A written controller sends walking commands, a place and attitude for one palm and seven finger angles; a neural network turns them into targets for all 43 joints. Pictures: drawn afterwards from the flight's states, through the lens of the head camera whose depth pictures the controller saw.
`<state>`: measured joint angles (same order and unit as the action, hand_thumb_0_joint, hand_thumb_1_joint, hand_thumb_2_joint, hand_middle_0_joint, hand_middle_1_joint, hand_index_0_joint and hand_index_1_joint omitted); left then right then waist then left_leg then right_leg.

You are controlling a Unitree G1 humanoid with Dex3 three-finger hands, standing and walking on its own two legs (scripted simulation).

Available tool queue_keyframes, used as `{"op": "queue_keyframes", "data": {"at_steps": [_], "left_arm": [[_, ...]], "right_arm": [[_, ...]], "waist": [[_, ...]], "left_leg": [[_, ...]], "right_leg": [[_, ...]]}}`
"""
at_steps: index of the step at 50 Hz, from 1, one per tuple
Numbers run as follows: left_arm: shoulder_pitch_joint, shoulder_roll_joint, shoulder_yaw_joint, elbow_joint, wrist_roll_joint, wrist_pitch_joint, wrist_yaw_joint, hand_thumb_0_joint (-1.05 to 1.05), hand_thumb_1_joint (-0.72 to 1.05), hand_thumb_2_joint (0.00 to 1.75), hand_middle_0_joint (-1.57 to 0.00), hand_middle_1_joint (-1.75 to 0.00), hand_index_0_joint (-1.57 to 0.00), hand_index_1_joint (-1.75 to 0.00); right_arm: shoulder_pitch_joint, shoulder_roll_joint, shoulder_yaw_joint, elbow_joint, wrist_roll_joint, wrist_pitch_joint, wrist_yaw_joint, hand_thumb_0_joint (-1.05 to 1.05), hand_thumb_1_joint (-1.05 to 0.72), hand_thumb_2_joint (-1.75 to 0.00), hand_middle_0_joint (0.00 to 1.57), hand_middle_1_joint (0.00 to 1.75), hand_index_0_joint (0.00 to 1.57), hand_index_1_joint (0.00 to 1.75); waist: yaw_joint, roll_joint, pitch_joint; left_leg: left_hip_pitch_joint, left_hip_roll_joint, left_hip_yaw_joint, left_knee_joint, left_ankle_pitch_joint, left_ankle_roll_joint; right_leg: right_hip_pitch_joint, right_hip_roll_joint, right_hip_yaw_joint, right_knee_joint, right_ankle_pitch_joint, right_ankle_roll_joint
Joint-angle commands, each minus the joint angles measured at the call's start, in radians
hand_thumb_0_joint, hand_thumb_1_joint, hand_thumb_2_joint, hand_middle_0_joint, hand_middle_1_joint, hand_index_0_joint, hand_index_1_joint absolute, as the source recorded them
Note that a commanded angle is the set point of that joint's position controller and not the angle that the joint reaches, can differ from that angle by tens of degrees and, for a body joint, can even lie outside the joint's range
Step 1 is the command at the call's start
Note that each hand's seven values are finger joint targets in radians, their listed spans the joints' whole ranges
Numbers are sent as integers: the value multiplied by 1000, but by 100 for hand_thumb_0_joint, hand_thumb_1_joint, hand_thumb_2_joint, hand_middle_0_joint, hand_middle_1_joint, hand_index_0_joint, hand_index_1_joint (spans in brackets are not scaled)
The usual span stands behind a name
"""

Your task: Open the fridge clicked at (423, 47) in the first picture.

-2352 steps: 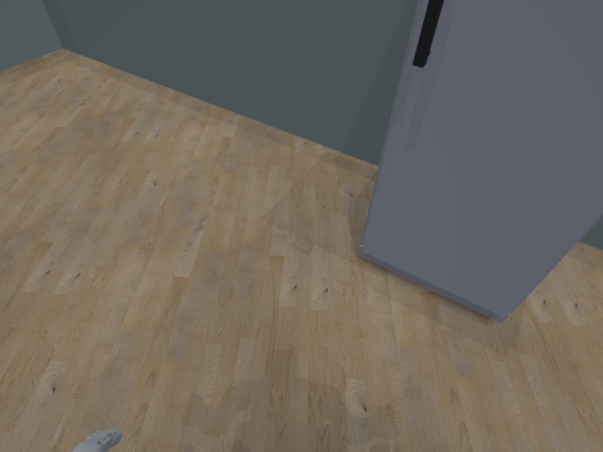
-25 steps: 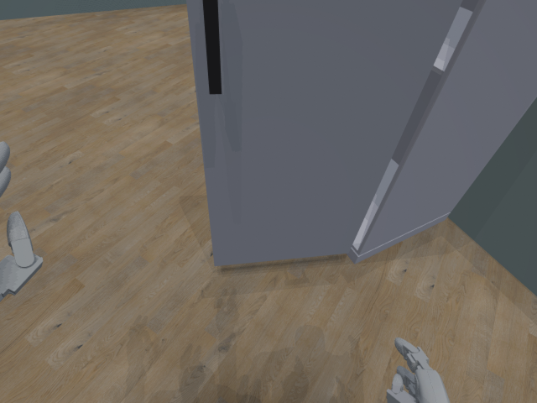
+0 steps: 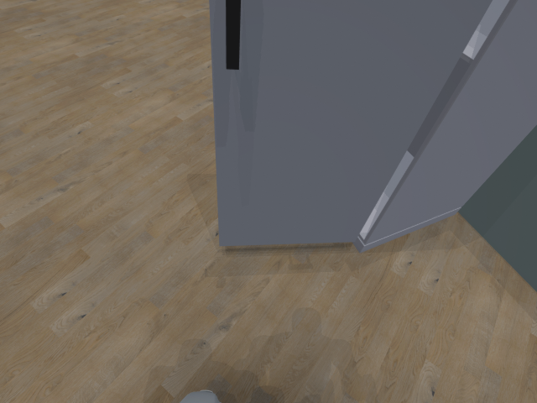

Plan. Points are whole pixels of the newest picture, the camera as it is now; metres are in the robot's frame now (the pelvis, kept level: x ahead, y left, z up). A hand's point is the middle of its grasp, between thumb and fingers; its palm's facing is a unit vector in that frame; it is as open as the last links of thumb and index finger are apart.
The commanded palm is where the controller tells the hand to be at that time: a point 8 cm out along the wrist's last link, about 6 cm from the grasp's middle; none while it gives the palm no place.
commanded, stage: let the arm hang, fingers relaxed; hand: left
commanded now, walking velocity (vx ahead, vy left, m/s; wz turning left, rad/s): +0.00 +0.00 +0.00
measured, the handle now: out of the picture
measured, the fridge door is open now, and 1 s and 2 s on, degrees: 70 70 70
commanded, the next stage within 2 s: look to check the result in 0.74 s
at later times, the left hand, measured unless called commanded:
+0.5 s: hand out of the picture +0.00 +0.24 -0.15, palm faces +0.00 -0.96 -0.28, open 7.4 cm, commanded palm none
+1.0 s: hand out of the picture +0.01 +0.21 -0.15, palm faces -0.03 -0.97 -0.23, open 7.4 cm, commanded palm none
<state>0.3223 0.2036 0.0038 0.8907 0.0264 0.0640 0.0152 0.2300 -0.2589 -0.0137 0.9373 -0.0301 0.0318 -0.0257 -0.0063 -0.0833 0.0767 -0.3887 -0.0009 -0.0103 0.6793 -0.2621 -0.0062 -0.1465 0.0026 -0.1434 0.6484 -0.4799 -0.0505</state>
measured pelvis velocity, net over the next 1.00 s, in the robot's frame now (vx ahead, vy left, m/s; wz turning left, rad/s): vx -0.01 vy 0.02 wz -0.03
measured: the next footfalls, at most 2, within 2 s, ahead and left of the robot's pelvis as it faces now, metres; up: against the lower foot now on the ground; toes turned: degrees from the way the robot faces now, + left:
none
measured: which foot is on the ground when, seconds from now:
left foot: down 0.00-1.00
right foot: down 0.00-1.00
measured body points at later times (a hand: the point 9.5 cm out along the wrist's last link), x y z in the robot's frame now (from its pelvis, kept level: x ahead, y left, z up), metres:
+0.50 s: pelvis -0.02 +0.02 +0.02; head -0.02 +0.02 +0.47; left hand +0.00 +0.29 -0.13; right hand +0.02 -0.22 -0.14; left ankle +0.06 +0.12 -0.72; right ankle -0.07 -0.07 -0.72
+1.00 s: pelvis -0.01 +0.02 +0.02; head +0.01 +0.02 +0.47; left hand +0.01 +0.27 -0.13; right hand +0.02 -0.23 -0.13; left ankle +0.06 +0.12 -0.72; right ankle -0.07 -0.07 -0.72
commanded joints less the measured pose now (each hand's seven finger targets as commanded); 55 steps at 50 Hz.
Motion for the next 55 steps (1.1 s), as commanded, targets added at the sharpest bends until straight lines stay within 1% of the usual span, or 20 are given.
{"op": "queue_keyframes", "data": {"at_steps": [1, 2, 3, 5, 7, 9, 11, 14, 17, 18, 21, 23, 27, 28, 31, 40, 42, 43, 47, 55], "left_arm": [[16, 162, 48, 12, -22, -57, 9, 0, 90, 90, -20, -30, -20, -30], [27, 152, 45, 42, -22, -56, 6, 0, 90, 90, -20, -30, -20, -30], [24, 148, 45, 60, -16, -57, 4, 0, 90, 90, -20, -30, -20, -30], [17, 131, 40, 102, -13, -57, 1, 0, 90, 90, -20, -30, -20, -30], [12, 122, 37, 132, -12, -57, -1, 0, 90, 90, -20, -30, -20, -30], [11, 130, 38, 154, -11, -61, -1, 0, 90, 90, -20, -30, -20, -30], [7, 126, 35, 175, -11, -60, 0, 0, 90, 90, -20, -30, -20, -30], [3, 136, 36, 197, -11, -63, 1, 0, 90, 90, -20, -30, -20, -30], [-2, 142, 36, 208, -11, -66, 2, 0, 90, 90, -20, -30, -20, -30], [1, 148, 36, 208, -11, -67, 3, 0, 90, 90, -20, -30, -20, -30], [-14, 152, 35, 211, -12, -68, 3, 0, 90, 90, -20, -30, -20, -30], [-17, 160, 35, 210, -11, -70, 4, 0, 90, 90, -20, -30, -20, -30], [-32, 169, 36, 209, -13, -71, 3, 0, 90, 90, -20, -30, -20, -30], [-27, 169, 37, 209, -12, -72, 3, 0, 90, 90, -20, -30, -20, -30], [-34, 166, 35, 214, -14, -72, 2, 0, 90, 90, -20, -30, -20, -30], [-50, 162, 35, 217, -15, -77, 6, 0, 90, 90, -20, -30, -20, -30], [-46, 160, 35, 219, -16, -78, 7, 0, 90, 90, -20, -30, -20, -30], [-44, 160, 35, 220, -15, -78, 8, 0, 90, 90, -20, -30, -20, -30], [-48, 150, 30, 226, -16, -76, 10, 0, 90, 90, -20, -30, -20, -30], [-44, 143, 28, 227, -16, -78, 12, 0, 90, 90, -20, -30, -20, -30]], "right_arm": [[-22, -101, -10, -19, 6, -32, -16, 0, -90, -90, 20, 30, 20, 30], [-27, -100, -8, -6, 7, -29, -18, 0, -90, -90, 20, 30, 20, 30], [-31, -106, -11, -1, 9, -28, -20, 0, -90, -90, 20, 30, 20, 30], [-14, -105, -14, 25, 11, -27, -22, 0, -90, -90, 20, 30, 20, 30], [-11, -108, -18, 51, 10, -25, -23, 0, -90, -90, 20, 30, 20, 30], [-6, -114, -22, 69, 12, -27, -21, 0, -90, -90, 20, 30, 20, 30], [-10, -111, -23, 86, 11, -23, -19, 0, -90, -90, 20, 30, 20, 30], [-16, -106, -24, 108, 9, -21, -14, 0, -90, -90, 20, 30, 20, 30], [-25, -108, -25, 122, 8, -23, -12, 0, -90, -90, 20, 30, 20, 30], [-23, -107, -24, 125, 9, -24, -10, 0, -90, -90, 20, 30, 20, 30], [-34, -102, -23, 137, 7, -25, -8, 0, -90, -90, 20, 30, 20, 30], [-31, -98, -22, 141, 9, -27, -6, 0, -90, -90, 20, 30, 20, 30], [-45, -102, -19, 152, 7, -29, -5, 0, -90, -90, 20, 30, 20, 30], [-45, -101, -19, 150, 8, -30, -5, 0, -90, -90, 20, 30, 20, 30], [-49, -98, -15, 156, 7, -31, -5, 0, -90, -90, 20, 30, 20, 30], [-47, -104, -12, 164, 10, -41, -10, 0, -90, -90, 20, 30, 20, 30], [-49, -103, -12, 166, 11, -41, -11, 0, -90, -90, 20, 30, 20, 30], [-47, -102, -11, 163, 13, -40, -11, 0, -90, -90, 20, 30, 20, 30], [-46, -94, -10, 172, 12, -36, -12, 0, -90, -90, 20, 30, 20, 30], [-50, -88, -10, 172, 13, -36, -12, 0, -90, -90, 20, 30, 20, 30]], "waist": [[7, 353, -172], [12, 332, -164], [12, 250, -142], [2, 176, -123], [-2, 155, -88], [-2, 113, -83], [-4, 83, -41], [-4, 86, -15], [0, 58, 1], [1, 76, -14], [2, 63, 22], [3, 66, 6], [3, 99, 19], [7, 97, 1], [5, 118, -3], [3, 101, -46], [3, 117, -56], [3, 98, -58], [-1, 97, -23], [-3, 89, -44]], "left_leg": [[178, 127, -144, -150, 473, 87], [150, 127, -148, -173, 384, 86], [144, 125, -145, -174, 351, 82], [151, 118, -133, -199, 260, 75], [161, 114, -128, -224, 197, 71], [168, 113, -124, -241, 178, 68], [176, 106, -121, -259, 130, 64], [175, 103, -121, -293, 77, 60], [174, 101, -119, -313, 68, 61], [182, 100, -115, -313, 87, 60], [175, 99, -113, -329, 77, 58], [187, 98, -104, -323, 114, 56], [182, 98, -108, -340, 110, 54], [190, 101, -107, -338, 126, 56], [196, 100, -104, -344, 124, 52], [237, 107, -92, -318, 249, 53], [247, 108, -86, -311, 268, 53], [252, 109, -86, -306, 279, 54], [243, 108, -79, -308, 262, 50], [258, 111, -73, -299, 280, 50]], "right_leg": [[30, -111, 139, -184, 382, 10], [49, -108, 147, -218, 331, 7], [48, -108, 148, -247, 342, 4], [30, -117, 145, -281, 309, -10], [-3, -114, 140, -309, 256, -16], [0, -117, 134, -329, 228, -20], [-43, -114, 132, -349, 172, -25], [-62, -113, 131, -361, 113, -26], [-68, -113, 132, -365, 110, -24], [-57, -116, 130, -361, 118, -22], [-78, -117, 135, -368, 106, -19], [-67, -122, 133, -368, 126, -16], [-64, -121, 139, -366, 132, -15], [-54, -121, 139, -366, 143, -14], [-49, -123, 143, -367, 149, -12], [-8, -128, 142, -366, 260, -7], [-1, -131, 143, -369, 285, -4], [-1, -128, 141, -371, 297, -3], [-13, -131, 142, -382, 293, -2], [1, -131, 144, -383, 327, 2]]}}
